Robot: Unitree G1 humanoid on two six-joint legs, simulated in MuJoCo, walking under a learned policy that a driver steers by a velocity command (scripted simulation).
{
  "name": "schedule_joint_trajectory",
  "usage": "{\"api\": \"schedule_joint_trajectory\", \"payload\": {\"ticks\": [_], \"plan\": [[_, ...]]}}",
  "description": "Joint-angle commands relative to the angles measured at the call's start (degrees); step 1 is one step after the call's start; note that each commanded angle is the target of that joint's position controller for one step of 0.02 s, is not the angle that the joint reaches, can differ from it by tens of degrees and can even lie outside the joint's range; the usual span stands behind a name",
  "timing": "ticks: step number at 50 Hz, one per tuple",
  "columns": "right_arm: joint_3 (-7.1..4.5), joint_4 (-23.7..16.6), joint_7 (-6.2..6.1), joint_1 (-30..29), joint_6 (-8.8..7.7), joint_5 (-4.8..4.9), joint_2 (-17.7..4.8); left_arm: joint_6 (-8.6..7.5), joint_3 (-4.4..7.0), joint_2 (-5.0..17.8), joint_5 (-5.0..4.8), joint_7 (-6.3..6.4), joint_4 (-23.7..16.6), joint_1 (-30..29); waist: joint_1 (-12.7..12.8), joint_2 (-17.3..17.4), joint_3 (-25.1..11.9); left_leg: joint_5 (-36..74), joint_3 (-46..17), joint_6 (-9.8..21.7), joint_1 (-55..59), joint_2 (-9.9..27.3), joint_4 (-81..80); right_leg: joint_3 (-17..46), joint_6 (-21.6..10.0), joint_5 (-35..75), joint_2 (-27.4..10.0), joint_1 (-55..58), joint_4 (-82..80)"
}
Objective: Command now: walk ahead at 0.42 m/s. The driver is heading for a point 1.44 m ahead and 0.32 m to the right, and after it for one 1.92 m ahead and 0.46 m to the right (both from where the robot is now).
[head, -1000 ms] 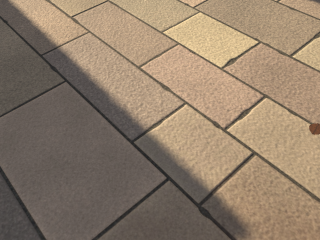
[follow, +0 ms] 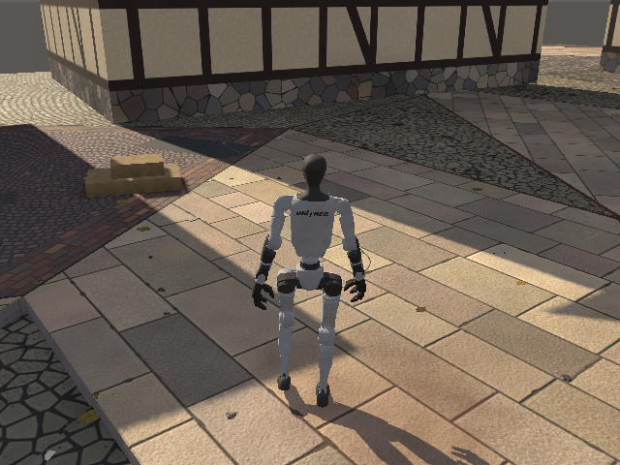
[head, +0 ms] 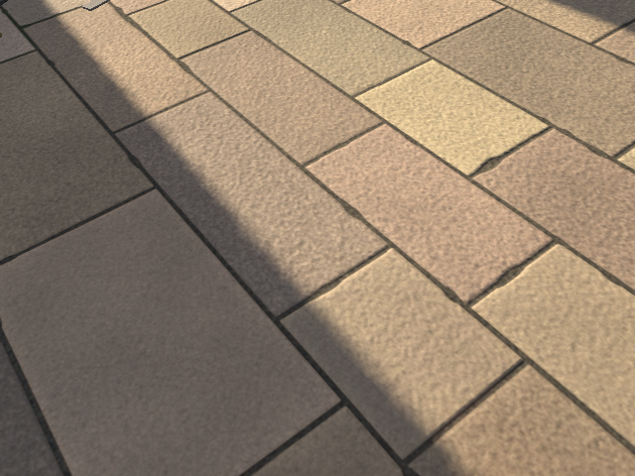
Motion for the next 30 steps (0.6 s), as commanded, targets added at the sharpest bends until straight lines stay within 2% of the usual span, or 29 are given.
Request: {"api": "schedule_joint_trajectory", "payload": {"ticks": [1,6,8,10,12,13,14,15,16,17,18,19,20,21,22,23,25,27,30], "plan": [[-0.31,-3.14,0.48,-3.92,-0.19,-0.12,-2.72,-1.52,0.66,6.01,-0.29,0.26,-0.25,4.28,0.03,-6.03,5.11,4.59,0.76,-1.5,-15.67,2.58,1.7,13.53,-4.72,9.76,-14.42,6.64,-10.5],[0.62,-7.71,0.43,-15.41,0.23,0.32,-1.03,-1.43,-0.16,4.89,-0.11,0.66,1.53,7.63,2.05,-6.51,7.44,8.47,4.48,-3.41,-16.92,1.36,-9.08,8.35,-5.16,24.23,-12.81,5.13,-10.08],[1.16,-9.13,0.45,-18.74,0.15,0.7,-0.23,-1.53,-0.28,5.03,-0.07,0.87,2.09,8.28,2.69,-7.09,7.91,10.48,5.87,-2.96,-13.59,0.3,-15.51,6.91,-5.06,27.97,-12.61,4.41,-10.05],[1.32,-10.28,0.3,-20.26,0.07,0.95,-0.38,-1.62,-0.24,5.53,0.03,1.03,2.71,8.46,2.62,-7.47,8.18,11.05,6.69,-1.58,-10.46,-0.49,-20.12,6.4,-5.2,31.82,-13.59,5.29,-9.82],[0.98,-10.55,-0.19,-18.27,-0.17,1.02,-1.37,-1.73,-0.15,6.12,0.05,1.15,2.89,6.73,0.69,-7.47,7.06,10.02,6.86,0.68,-5.42,-1.75,-23.04,5.38,-4.79,41.9,-14.65,6.99,-6.8],[0.54,-9.8,-0.63,-14.93,-0.38,1.0,-2.21,-1.79,-0.01,6.72,0.01,1.26,2.81,5.52,-1.07,-7.68,5.07,8.4,7.07,1.88,-1.01,-3.16,-23.65,4.67,-4.24,50.7,-14.88,8.02,-2.73],[-0.15,-7.98,-1.11,-8.81,-0.7,1.04,-3.47,-1.67,0.19,7.37,0.08,1.38,2.77,4.6,-3.68,-7.83,1.69,6.58,6.87,3.02,4.94,-4.63,-24.35,4.1,-3.6,57.66,-14.84,9.18,4.27],[-0.98,-4.97,-1.64,0.45,-1.19,1.06,-4.7,-1.38,0.33,7.84,-0.05,1.34,2.58,3.5,-7.47,-7.01,-3.06,7.84,6.91,4.26,14.95,-5.58,-27.93,3.01,-2.82,57.75,-13.81,7.67,14.66],[-2.08,-2.64,-2.33,9.38,-1.64,0.09,-7.23,-1.31,0.11,7.33,-0.33,1.11,1.91,3.13,-10.83,-5.17,-7.85,4.56,0.78,6.2,28.54,0.23,-29.43,2.07,-2.22,44.56,-11.95,-1.62,28.1],[-3.46,-2.15,-2.67,15.58,-1.7,-1.34,-12.64,-1.2,-1.0,1.62,-1.46,0.46,0.21,7.36,-8.89,5.62,-15.5,-6.4,-24.14,11.62,43.04,17.45,-31.97,-1.08,-0.33,9.82,-4.54,-18.52,49.6],[-3.43,-2.17,-1.76,12.59,-1.01,0.28,-11.69,-0.96,0.18,4.14,-1.13,0.27,0.93,8.6,-7.23,6.71,-17.11,-10.4,-44.02,16.3,42.96,22.64,-41.67,4.5,-0.68,-15.18,1.64,-28.6,61.59],[-2.86,-3.13,-1.54,5.26,-1.0,1.62,-8.99,-0.79,0.9,6.3,-0.3,0.42,-0.84,2.66,-4.39,2.45,-6.64,-14.07,-35.03,14.09,34.31,19.93,-43.49,6.37,-1.58,-9.37,-3.01,-32.93,61.73],[-1.89,-3.94,-1.29,1.09,-1.49,1.86,-5.0,-1.17,0.83,5.81,-0.04,0.09,-1.95,-1.4,-3.42,-0.1,-0.88,-10.06,-27.38,12.69,25.59,17.65,-45.82,5.8,-1.65,-4.75,-5.13,-32.12,58.57],[-1.24,-3.65,-1.29,-0.4,-2.08,1.48,-2.8,-1.05,0.86,4.62,0.03,-0.08,-2.07,-2.65,-1.41,-1.27,2.11,-3.91,-21.79,10.7,19.64,14.89,-47.4,5.63,-1.54,-2.71,-6.88,-29.44,55.18],[-0.6,-2.59,-1.53,0.2,-2.6,1.4,-1.06,-0.37,0.87,3.93,0.84,-0.35,-2.15,-2.34,0.28,-0.74,2.91,1.81,-17.49,9.22,15.56,12.74,-48.07,5.65,-0.91,-2.07,-7.94,-26.34,52.4],[-0.22,-1.79,-1.66,1.17,-3.08,1.29,-0.23,0.38,0.65,2.54,1.12,-0.77,-1.75,-1.33,1.33,-0.25,2.55,5.38,-14.32,8.49,13.78,11.43,-48.58,5.38,-0.25,-1.86,-8.37,-24.17,50.59],[-0.3,-0.3,-1.81,4.58,-3.97,1.44,-1.43,1.29,0.7,1.92,1.23,-1.25,-2.44,-2.61,1.91,0.12,2.8,11.5,-10.8,8.57,13.27,10.33,-49.29,3.93,0.79,-0.93,-8.72,-25.09,47.88],[-0.53,0.32,-1.9,6.68,-4.2,1.4,-3.12,1.96,0.78,2.41,1.13,-1.53,-4.23,-7.38,1.56,0.25,4.27,12.67,-7.74,8.24,14.24,9.72,-50.99,2.73,1.77,2.86,-9.44,-29.55,44.32],[-0.19,0.89,-1.99,9.9,-4.2,1.24,-2.76,2.05,0.64,2.67,0.37,-1.82,-6.99,-15.3,-0.44,0.25,5.93,18.11,-2.79,6.02,16.68,8.3,-51.79,2.01,2.24,9.49,-9.04,-33.85,36.44]]}}
Velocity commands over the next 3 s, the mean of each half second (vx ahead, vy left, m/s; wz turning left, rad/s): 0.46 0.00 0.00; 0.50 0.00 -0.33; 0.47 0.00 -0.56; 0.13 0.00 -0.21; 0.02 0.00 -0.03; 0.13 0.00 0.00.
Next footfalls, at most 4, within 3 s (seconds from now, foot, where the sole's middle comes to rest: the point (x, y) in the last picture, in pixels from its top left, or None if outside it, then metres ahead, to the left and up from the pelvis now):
0.32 left None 0.34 0.09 -0.78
0.86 right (385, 427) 0.63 -0.07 -0.78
1.40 left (359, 288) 1.02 -0.02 -0.78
1.84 right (441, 313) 0.94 -0.23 -0.78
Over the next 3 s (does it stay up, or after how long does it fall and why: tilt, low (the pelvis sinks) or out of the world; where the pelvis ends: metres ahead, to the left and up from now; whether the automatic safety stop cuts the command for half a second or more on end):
stays up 0.99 -0.17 0.00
